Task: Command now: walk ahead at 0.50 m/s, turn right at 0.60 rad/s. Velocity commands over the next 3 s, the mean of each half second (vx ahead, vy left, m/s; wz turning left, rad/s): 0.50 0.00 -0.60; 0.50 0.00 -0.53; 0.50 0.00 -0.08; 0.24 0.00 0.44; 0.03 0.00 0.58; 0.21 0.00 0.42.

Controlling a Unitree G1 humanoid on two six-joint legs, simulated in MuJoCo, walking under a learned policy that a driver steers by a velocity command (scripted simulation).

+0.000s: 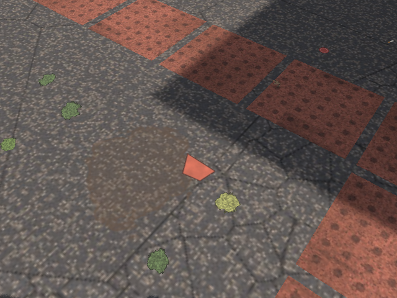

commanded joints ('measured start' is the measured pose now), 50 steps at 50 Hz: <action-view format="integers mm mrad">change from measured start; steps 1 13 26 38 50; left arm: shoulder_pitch -33 -303 -90 37 -61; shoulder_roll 78 17 117 153 95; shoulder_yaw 28 -1 35 46 17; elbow -101 -183 -152 -53 -78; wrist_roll -4 -1 23 -2 14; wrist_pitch -6 -15 -41 -30 -40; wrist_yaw -8 -59 -36 7 2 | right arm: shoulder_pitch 37 126 41 -225 79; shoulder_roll -98 -209 -184 -126 -113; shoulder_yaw -25 -52 -26 -4 -17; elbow -25 67 -31 -107 -16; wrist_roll -2 21 5 15 -7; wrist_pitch -7 17 -20 -10 -3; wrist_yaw -7 -17 -9 13 10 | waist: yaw -25 -100 -22 57 -37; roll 167 103 -2 -43 122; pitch -3 67 -80 1 -9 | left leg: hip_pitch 198 328 -330 -171 253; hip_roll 279 291 155 39 267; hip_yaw -288 70 -125 -116 -424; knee -287 -311 673 55 -250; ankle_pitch -19 262 -123 257 -48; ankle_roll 150 124 -28 -78 173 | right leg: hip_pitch -251 -237 358 231 -250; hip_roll -119 -106 -197 -131 -77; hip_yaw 28 -98 314 256 59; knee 7 -493 -931 -885 -14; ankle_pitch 79 397 367 272 69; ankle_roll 8 -4 -270 -195 -6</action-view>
